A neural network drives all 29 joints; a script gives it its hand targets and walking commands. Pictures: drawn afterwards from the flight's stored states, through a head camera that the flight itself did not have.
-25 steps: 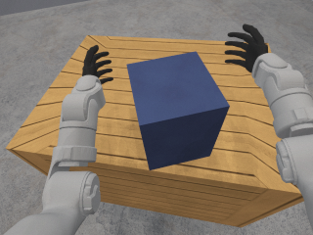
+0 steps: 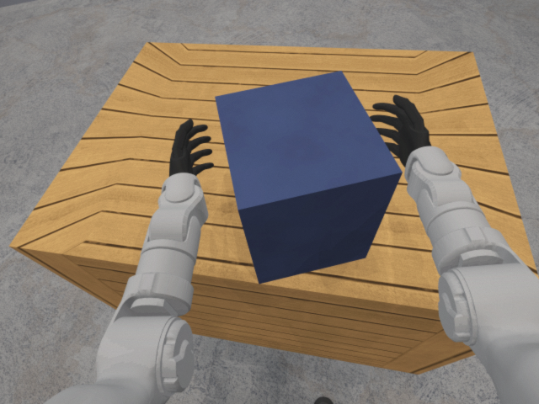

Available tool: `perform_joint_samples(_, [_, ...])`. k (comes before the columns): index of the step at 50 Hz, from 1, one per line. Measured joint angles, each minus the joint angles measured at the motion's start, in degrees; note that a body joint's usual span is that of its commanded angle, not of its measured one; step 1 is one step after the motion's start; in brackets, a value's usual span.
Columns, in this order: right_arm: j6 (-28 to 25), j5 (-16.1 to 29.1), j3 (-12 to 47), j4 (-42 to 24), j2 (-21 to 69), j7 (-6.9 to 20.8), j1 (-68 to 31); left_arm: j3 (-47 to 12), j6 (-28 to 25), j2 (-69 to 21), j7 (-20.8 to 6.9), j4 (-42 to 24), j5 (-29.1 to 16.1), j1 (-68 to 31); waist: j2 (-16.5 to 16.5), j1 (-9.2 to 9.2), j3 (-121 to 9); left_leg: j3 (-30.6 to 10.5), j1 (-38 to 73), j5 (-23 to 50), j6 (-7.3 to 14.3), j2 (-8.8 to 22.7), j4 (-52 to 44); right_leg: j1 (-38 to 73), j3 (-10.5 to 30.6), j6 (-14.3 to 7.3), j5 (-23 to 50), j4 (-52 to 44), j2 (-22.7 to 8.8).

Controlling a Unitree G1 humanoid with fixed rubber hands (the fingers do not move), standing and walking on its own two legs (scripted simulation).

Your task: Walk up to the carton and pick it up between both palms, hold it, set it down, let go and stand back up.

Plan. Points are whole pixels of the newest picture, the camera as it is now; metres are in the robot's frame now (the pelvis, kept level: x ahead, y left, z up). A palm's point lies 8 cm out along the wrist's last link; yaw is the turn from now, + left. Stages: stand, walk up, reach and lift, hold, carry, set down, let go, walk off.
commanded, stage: reach and lift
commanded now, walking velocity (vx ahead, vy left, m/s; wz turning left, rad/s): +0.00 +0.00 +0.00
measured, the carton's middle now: (297, 184) +0.44 +0.04 +0.03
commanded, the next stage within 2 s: none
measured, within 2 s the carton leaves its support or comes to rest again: neither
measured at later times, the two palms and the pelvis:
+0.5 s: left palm (199, 185) +0.39 +0.19 +0.07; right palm (397, 151) +0.48 -0.11 +0.07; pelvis +0.01 -0.01 +0.00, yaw +0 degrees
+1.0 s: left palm (205, 185) +0.39 +0.18 +0.07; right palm (398, 161) +0.46 -0.11 +0.08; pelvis +0.01 +0.00 +0.00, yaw -1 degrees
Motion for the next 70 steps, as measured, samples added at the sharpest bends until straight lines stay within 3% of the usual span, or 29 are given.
perform_joint_samples(5, [-4.2,-1.1,0.0,4.9,1.5,-0.9,-0.8,1.4,-7.0,-1.0,-0.4,7.3,1.8,-1.3,-0.3,0.34,-0.5,0.2,-0.7,-0.2,-0.2,0.2,0.3,-1.0,0.2,-0.2,-0.4,0.8,0.2])
perform_joint_samples(10, [-7.1,0.2,1.6,7.4,2.4,-2.1,-1.0,1.9,-11.5,-1.7,-0.3,10.6,1.9,-0.9,-0.4,0.51,-0.9,0.2,-1.8,-0.7,-0.5,0.6,1.2,-2.1,0.2,-0.4,-0.8,1.4,0.5])
perform_joint_samples(20, [-8.0,4.4,6.4,8.8,1.5,-3.4,-2.2,2.5,-14.0,-2.2,0.5,11.3,1.5,-0.5,-0.4,1.71,-1.9,0.4,-3.5,-1.6,-0.9,1.2,2.7,-3.9,0.3,-0.7,-1.5,2.8,1.0])
perform_joint_samples(24, [-7.4,3.5,5.5,8.9,2.0,-3.7,-2.9,3.3,-14.1,-2.9,0.6,11.0,1.8,-0.7,-0.5,1.76,-2.4,0.2,-4.2,-1.6,-0.9,1.1,2.9,-4.5,0.1,-0.7,-1.6,3.1,1.0])
perform_joint_samples(30, [-6.9,-2.8,-0.4,7.9,5.1,-3.6,-3.0,8.2,-13.8,-5.1,0.6,9.2,6.3,-1.0,-0.6,0.41,-1.7,-0.1,-3.4,-0.6,-0.8,0.8,1.3,-3.7,-0.2,-0.6,-0.9,1.8,0.7])
perform_joint_samples(36, [-9.5,-19.9,-13.7,6.3,10.3,0.6,-2.0,16.9,-15.3,-8.2,-2.6,6.6,15.3,0.1,-0.9,-2.27,-0.4,-0.1,0.5,1.4,-0.5,0.3,-3.0,-0.2,-0.1,-0.5,0.3,-1.2,0.3])
perform_joint_samples(41, [-13.0,-24.9,-19.2,6.0,11.7,1.1,0.3,19.3,-16.4,-9.8,-3.9,5.5,18.3,1.1,-1.5,-2.78,1.2,0.4,4.5,1.7,-0.1,0.1,-4.7,3.0,0.3,-0.3,0.1,-1.7,0.2])
perform_joint_samples(54, [-13.3,-23.8,-19.2,6.7,11.1,2.0,1.6,16.1,-12.8,-10.5,-3.0,1.8,19.1,3.1,-3.1,-3.08,1.5,1.2,5.5,0.7,0.4,0.0,-4.3,4.2,1.1,0.3,-0.2,-2.1,0.2])
perform_joint_samples(70, [-14.1,-21.3,-17.8,7.4,10.3,2.5,1.9,13.4,-12.5,-10.6,-1.2,1.0,18.4,4.3,-2.2,-3.60,1.4,0.9,5.1,0.1,0.6,-0.1,-3.3,4.8,0.8,0.5,0.2,-3.0,0.2])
